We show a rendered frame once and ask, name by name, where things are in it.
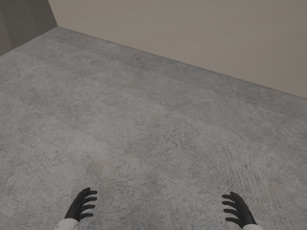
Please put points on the robot left hand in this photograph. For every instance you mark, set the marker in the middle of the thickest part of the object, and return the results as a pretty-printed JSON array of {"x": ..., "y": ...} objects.
[{"x": 76, "y": 208}]

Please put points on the robot right hand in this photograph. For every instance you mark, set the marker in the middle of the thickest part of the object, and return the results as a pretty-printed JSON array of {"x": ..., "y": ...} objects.
[{"x": 242, "y": 212}]

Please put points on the left robot forearm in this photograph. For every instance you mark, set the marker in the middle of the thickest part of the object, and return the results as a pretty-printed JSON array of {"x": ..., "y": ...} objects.
[{"x": 68, "y": 224}]

